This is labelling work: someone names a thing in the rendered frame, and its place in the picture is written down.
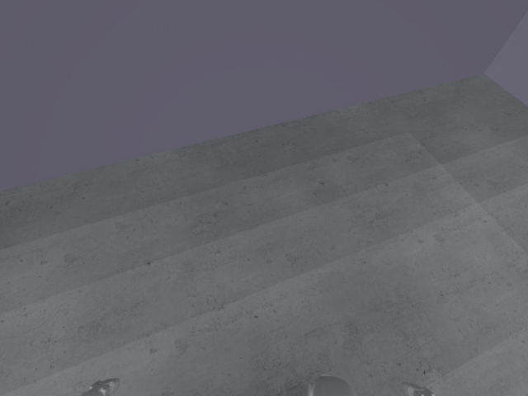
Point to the robot right thigh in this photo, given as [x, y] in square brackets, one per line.
[329, 386]

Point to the robot left hand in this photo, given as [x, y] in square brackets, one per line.
[103, 388]

